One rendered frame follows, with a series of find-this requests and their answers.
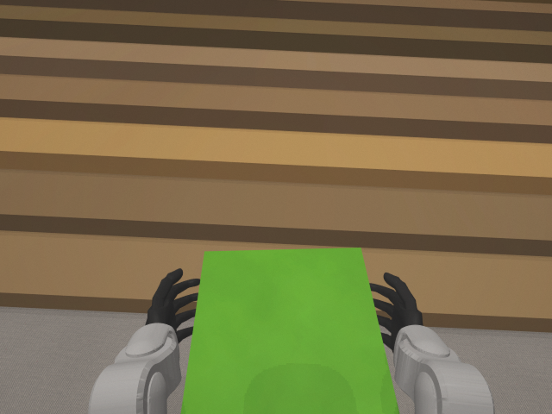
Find right robot hand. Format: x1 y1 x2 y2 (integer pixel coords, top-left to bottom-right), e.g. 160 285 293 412
369 273 423 352

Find left robot hand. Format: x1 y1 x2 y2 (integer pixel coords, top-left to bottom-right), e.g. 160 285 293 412
145 268 200 343

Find robot right forearm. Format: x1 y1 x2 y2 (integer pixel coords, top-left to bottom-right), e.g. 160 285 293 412
393 325 495 414

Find robot left forearm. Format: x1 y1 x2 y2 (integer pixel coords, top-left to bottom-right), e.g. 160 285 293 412
88 323 181 414

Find carton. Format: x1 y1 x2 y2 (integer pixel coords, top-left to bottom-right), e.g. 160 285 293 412
181 248 399 414

